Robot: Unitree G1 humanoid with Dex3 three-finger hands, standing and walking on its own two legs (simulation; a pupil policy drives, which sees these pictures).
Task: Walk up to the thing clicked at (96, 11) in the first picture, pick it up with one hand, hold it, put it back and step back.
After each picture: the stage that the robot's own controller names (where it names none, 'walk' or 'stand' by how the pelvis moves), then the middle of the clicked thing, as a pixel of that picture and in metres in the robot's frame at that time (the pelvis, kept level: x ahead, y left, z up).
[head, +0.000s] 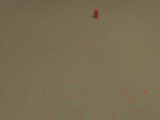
stand; (95, 14) +2.16 -0.15 -0.72
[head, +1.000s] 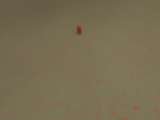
walk; (79, 30) +2.01 +0.25 -0.69
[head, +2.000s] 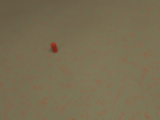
walk; (54, 47) +1.38 +0.51 -0.72
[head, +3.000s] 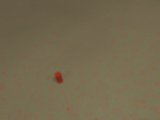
walk; (58, 77) +1.00 +0.38 -0.72
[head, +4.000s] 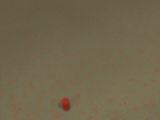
walk; (66, 104) +0.66 +0.23 -0.71
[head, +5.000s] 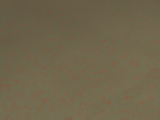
stand; out of the picture +0.42 +0.20 -0.70
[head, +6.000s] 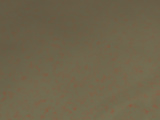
stand; out of the picture +0.38 +0.21 -0.72
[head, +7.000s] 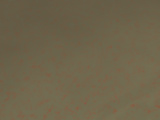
stand; out of the picture +0.39 +0.20 -0.73
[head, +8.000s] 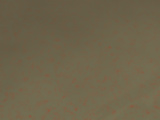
stand; out of the picture +0.38 +0.20 -0.73
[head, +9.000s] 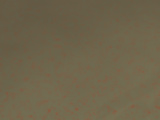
stand; out of the picture +0.38 +0.20 -0.73
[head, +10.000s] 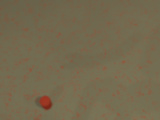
go down; (46, 103) +0.42 +0.22 -0.57
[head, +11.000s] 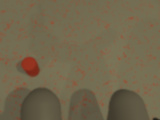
go down; (31, 67) +0.44 +0.26 -0.32
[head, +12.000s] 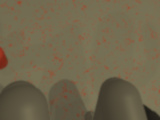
close in; out of the picture +0.43 +0.30 -0.25
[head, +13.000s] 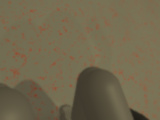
close; out of the picture +0.41 +0.32 -0.21
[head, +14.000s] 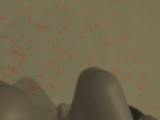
lift; out of the picture +0.40 +0.31 -0.22
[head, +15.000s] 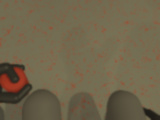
lift; (17, 84) +0.33 +0.25 -0.07
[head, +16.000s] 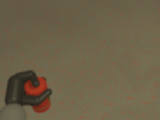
hold; (38, 95) +0.33 +0.17 +0.03
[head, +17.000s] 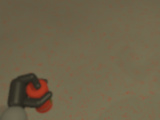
hold; (40, 97) +0.33 +0.17 -0.01
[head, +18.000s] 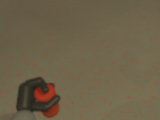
crouch; (48, 101) +0.32 +0.15 -0.01
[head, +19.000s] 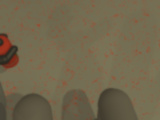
crouch; (4, 53) +0.46 +0.25 -0.10
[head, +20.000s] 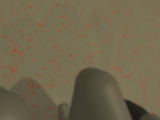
lower; out of the picture +0.41 +0.33 -0.22
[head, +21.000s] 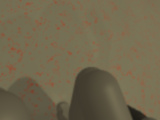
lower; out of the picture +0.41 +0.33 -0.22
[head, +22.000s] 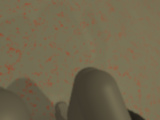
lower; out of the picture +0.41 +0.33 -0.23
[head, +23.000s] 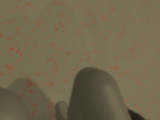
lower; out of the picture +0.41 +0.33 -0.23
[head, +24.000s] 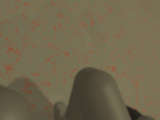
open; out of the picture +0.41 +0.31 -0.23
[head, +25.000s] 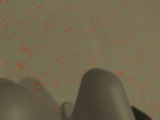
stand; out of the picture +0.41 +0.31 -0.23
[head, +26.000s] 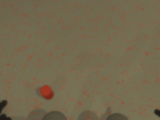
walk; (47, 92) +0.43 +0.23 -0.50
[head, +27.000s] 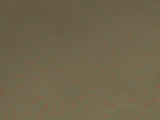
stand; out of the picture +0.40 +0.20 -0.66
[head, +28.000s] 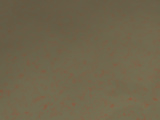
stand; out of the picture +0.40 +0.21 -0.67
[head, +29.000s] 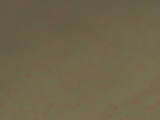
stand; out of the picture +0.41 +0.19 -0.71
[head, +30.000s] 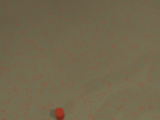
walk; (59, 114) +0.45 +0.15 -0.70
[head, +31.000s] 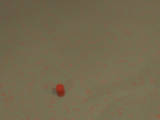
walk; (60, 90) +0.67 +0.21 -0.70
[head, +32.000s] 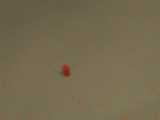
stand; (66, 71) +0.98 +0.29 -0.71
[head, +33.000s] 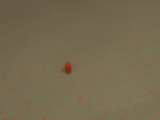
stand; (68, 68) +1.02 +0.20 -0.72
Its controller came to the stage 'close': yes
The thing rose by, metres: 0.69
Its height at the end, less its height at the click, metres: +0.00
